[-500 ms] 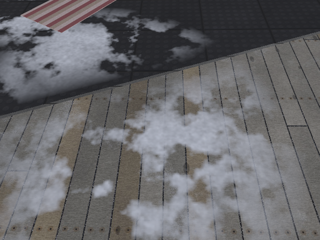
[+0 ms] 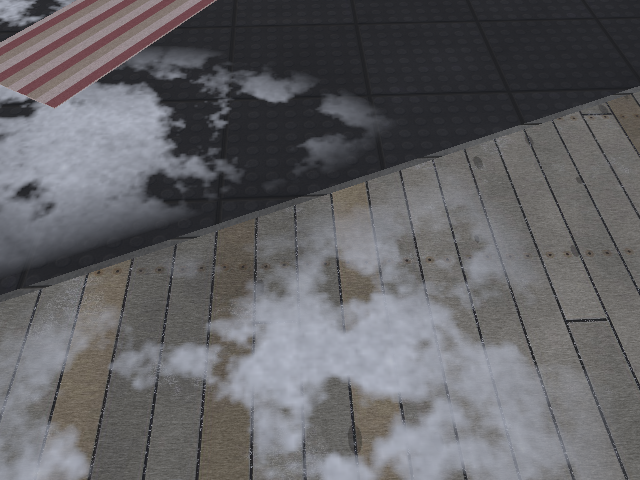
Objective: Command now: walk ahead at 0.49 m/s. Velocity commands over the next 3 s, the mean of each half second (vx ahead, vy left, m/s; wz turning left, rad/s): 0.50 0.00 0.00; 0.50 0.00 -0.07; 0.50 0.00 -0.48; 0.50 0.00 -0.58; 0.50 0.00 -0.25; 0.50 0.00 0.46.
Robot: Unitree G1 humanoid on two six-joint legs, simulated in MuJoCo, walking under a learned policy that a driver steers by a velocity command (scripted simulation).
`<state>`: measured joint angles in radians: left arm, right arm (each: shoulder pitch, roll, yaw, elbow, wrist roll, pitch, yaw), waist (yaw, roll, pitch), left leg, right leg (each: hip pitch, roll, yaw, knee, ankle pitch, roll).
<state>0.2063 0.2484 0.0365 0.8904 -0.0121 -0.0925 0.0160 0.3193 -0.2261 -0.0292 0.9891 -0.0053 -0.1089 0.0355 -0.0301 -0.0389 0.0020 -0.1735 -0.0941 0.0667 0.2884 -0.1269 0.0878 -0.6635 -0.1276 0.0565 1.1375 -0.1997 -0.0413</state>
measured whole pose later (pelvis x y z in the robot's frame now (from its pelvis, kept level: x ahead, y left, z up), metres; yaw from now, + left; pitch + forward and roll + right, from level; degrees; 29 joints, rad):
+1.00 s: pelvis +0.55 -0.01 -0.01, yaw -2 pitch +1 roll +0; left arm 0.32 0.25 0.06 0.97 -0.04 -0.08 0.01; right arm 0.17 -0.23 -0.05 0.90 0.00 -0.11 0.03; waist 0.00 -0.04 0.02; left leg -0.33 -0.01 0.10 0.46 -0.15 0.06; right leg -0.44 -0.05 0.06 1.19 -0.34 -0.05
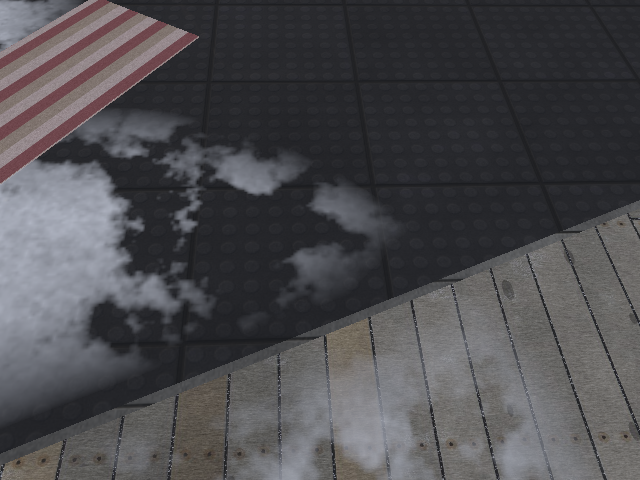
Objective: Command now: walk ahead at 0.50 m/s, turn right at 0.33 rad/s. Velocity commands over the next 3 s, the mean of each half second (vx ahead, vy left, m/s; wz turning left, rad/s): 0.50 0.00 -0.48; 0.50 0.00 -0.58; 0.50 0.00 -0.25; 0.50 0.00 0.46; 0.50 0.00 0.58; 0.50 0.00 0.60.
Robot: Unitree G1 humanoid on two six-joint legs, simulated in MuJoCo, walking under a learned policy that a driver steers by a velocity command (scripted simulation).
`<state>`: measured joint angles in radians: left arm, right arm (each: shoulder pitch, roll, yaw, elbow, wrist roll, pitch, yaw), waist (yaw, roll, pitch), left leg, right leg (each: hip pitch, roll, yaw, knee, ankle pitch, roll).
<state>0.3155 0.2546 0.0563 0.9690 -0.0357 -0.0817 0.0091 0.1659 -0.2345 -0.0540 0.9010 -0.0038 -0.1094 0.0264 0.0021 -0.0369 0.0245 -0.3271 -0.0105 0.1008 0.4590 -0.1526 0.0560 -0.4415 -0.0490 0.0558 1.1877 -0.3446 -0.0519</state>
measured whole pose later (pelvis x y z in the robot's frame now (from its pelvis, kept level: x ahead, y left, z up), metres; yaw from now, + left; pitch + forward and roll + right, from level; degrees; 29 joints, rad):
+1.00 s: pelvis +0.55 -0.12 -0.01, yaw -34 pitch +2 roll +1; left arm 0.35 0.28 0.08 0.77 -0.03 -0.04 0.02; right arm 0.08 -0.26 -0.06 0.76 0.00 -0.13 0.02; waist 0.04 -0.03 0.00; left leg -0.43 -0.03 0.01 0.54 -0.16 0.02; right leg -0.29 0.08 0.17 1.04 -0.49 -0.04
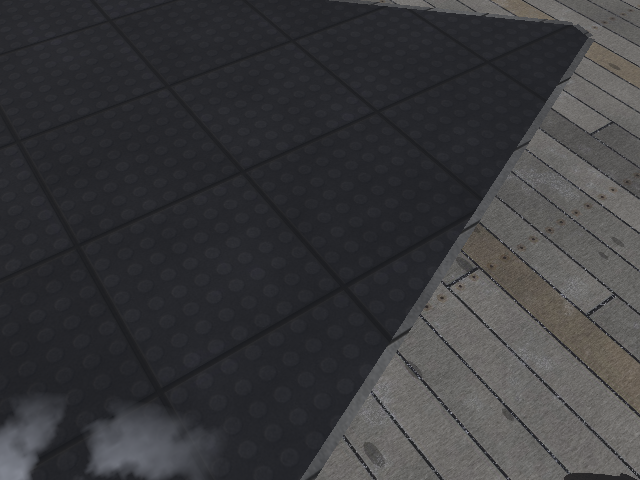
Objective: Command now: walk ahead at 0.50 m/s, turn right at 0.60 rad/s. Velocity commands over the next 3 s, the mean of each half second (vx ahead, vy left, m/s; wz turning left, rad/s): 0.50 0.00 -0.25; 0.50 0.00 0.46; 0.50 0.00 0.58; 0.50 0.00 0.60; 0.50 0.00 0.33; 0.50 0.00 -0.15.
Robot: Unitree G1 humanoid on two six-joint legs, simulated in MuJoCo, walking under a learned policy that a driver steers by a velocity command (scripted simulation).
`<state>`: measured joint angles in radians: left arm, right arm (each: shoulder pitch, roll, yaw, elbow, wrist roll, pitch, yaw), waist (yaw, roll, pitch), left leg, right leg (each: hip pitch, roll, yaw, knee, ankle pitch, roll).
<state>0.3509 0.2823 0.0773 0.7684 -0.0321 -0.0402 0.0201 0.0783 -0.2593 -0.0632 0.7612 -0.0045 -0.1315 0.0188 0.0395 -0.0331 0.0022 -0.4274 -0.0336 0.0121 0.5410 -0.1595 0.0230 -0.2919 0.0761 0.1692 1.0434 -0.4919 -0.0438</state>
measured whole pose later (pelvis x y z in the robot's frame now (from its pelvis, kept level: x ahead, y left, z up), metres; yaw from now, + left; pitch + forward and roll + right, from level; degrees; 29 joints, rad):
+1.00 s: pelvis +0.51 -0.01 -0.02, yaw +12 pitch +2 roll -2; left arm 0.29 0.28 0.09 0.84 -0.01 -0.06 0.02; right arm 0.09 -0.29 -0.08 0.72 0.03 -0.03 0.05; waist 0.03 0.01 0.05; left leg -0.53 -0.01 0.05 0.69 -0.17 0.11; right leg -0.09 -0.11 -0.16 0.86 -0.51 0.06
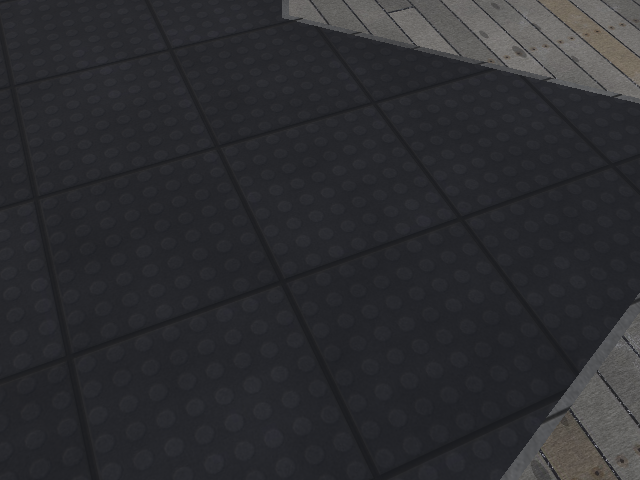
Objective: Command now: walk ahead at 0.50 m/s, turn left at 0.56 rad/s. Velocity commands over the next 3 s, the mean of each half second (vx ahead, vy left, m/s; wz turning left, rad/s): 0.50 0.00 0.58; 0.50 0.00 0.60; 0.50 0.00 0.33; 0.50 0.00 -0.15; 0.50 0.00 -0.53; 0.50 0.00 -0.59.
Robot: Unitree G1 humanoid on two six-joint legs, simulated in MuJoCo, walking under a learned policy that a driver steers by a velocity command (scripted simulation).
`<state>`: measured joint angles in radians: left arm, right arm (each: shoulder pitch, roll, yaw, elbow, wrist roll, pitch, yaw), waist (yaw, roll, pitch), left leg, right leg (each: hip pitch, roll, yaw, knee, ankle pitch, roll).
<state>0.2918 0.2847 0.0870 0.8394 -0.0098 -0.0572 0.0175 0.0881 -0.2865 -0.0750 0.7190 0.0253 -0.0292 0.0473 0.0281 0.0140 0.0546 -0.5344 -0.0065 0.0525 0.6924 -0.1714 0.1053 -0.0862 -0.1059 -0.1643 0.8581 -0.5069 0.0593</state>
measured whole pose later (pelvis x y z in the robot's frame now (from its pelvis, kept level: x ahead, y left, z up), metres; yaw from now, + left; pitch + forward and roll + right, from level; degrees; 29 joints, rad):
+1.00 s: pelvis +0.51 +0.13 +0.00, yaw +36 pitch +2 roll -2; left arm 0.31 0.32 0.08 0.85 -0.01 -0.05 0.01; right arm 0.08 -0.29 -0.07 0.57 0.02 -0.02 0.04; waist 0.06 0.01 0.06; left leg -0.52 -0.01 0.04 0.64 -0.16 0.10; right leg -0.03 -0.10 -0.19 0.71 -0.51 0.04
